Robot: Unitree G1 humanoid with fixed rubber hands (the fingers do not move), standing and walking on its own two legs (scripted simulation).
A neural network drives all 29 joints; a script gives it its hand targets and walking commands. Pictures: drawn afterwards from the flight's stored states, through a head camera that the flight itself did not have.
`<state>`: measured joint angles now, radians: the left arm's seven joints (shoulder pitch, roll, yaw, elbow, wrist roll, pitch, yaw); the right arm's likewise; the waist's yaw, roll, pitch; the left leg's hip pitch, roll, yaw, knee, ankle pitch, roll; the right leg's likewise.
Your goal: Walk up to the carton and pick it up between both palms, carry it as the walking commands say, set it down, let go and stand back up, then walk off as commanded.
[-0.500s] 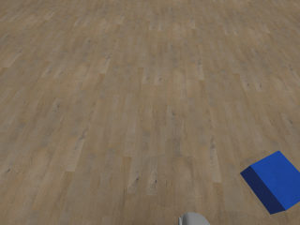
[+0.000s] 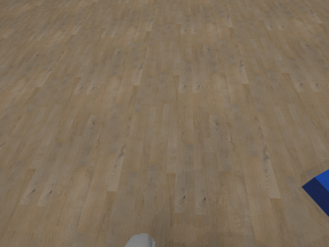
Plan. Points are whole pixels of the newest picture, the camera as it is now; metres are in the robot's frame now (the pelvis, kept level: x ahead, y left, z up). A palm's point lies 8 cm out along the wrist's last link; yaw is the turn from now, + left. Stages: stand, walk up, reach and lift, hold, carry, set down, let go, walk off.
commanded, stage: walk off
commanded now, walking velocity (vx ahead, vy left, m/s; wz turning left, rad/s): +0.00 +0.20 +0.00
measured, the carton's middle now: out of the picture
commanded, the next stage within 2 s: stand in 0.32 s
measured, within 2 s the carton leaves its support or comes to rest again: neither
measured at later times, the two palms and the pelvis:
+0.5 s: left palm out of the picture +0.05 +0.40 -0.14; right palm out of the picture +0.03 -0.07 -0.16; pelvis +0.00 +0.16 -0.01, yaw +0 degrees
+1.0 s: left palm out of the picture -0.03 +0.37 -0.15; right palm out of the picture -0.05 -0.02 -0.15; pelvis +0.01 +0.18 +0.00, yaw +0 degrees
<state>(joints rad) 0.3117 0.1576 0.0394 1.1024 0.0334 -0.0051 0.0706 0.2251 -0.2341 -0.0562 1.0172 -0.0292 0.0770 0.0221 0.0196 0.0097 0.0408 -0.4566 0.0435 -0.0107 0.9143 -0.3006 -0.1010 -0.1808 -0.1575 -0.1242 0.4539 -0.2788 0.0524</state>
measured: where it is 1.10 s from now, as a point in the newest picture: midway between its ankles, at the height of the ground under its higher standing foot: outside the picture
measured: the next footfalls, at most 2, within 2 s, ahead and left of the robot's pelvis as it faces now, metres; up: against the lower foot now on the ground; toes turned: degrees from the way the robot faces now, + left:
left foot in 0.12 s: +0.05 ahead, +0.21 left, +0.00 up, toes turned +6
right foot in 0.56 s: +0.01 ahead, +0.07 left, +0.00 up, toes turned -6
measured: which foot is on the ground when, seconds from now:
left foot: up 0.00-0.10, down 0.12-1.00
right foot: down 0.00-0.12, up 0.14-0.54, down 0.56-1.00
